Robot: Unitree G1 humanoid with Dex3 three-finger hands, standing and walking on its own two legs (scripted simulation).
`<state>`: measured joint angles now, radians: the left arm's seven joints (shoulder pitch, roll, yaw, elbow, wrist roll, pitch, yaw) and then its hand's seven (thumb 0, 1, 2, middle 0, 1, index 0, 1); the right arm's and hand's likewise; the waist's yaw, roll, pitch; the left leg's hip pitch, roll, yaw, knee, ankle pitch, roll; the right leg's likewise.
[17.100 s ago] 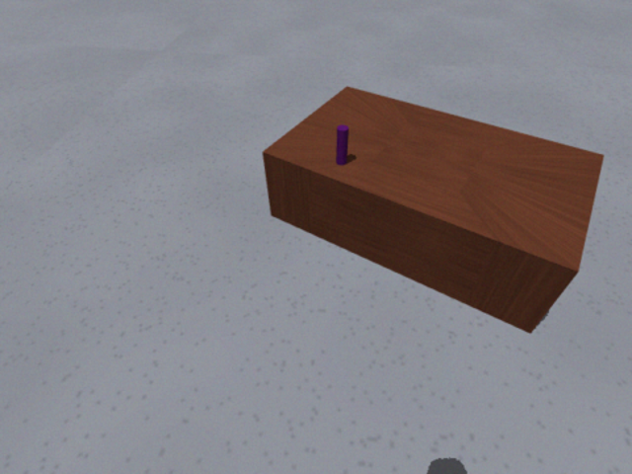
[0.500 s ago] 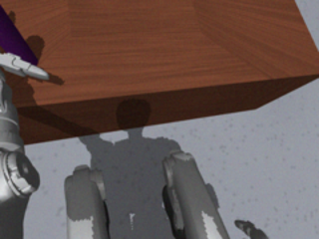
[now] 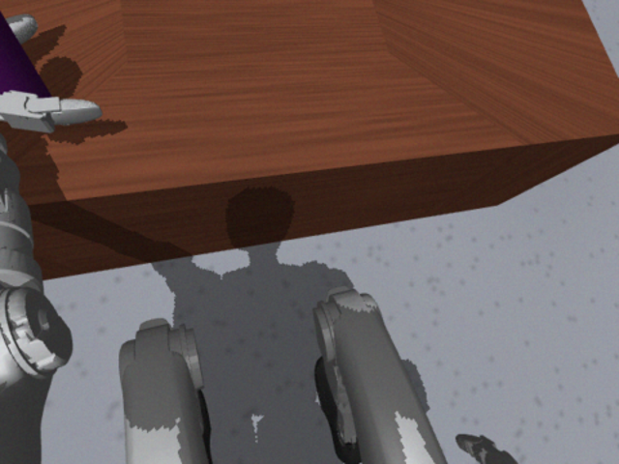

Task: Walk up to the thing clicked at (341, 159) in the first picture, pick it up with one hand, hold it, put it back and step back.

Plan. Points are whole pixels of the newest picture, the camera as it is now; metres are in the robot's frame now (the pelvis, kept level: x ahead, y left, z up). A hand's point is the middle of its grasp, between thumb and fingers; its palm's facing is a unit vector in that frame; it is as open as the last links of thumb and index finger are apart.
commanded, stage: close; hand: left
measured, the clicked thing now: (5, 65) +0.57 +0.24 +0.03
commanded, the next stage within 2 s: settle in 0.22 s
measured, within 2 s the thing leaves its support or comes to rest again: leaves its support in 0.62 s
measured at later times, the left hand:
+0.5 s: hand (31, 79) +0.57 +0.23 +0.01, palm faces +0.14 -0.99 -0.07, open 5.6 cm
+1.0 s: hand out of the picture +0.57 +0.23 +0.09, palm faces +0.15 -0.99 -0.06, open 5.3 cm
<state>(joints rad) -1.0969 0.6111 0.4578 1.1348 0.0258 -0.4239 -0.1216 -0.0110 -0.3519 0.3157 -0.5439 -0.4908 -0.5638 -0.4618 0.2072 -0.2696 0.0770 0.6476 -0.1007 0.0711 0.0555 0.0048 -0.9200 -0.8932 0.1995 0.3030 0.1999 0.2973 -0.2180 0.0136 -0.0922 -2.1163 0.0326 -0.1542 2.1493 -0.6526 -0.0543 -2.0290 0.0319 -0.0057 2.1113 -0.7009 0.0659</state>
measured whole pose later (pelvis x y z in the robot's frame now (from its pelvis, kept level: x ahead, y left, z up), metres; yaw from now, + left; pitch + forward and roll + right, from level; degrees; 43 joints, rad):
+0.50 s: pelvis +0.00 +0.00 -0.01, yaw +0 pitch +35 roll -7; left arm -1.08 0.61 0.44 1.10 0.03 -0.40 -0.13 0.02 0.14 0.92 -1.05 -1.06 -1.05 -1.08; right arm 0.20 -0.26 0.08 0.63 -0.10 0.09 0.05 0.00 -0.90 -0.89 0.20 0.30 0.20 0.30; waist -0.22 0.01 -0.09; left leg -2.14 0.03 -0.16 2.18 -0.65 -0.05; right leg -2.05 0.03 -0.01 2.14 -0.70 0.07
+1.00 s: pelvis +0.01 +0.00 +0.06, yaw +1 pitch +36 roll -6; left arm -1.02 0.57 0.43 1.03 -0.01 -0.30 -0.13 0.03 0.16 1.13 -1.02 -1.11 -1.03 -1.11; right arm 0.25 -0.26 0.04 0.67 -0.05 0.08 0.02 0.00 -0.88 -0.89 0.20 0.30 0.20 0.30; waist -0.19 0.04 -0.14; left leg -1.96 0.05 -0.12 1.98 -0.65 -0.04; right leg -1.87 0.02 0.00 1.93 -0.69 0.06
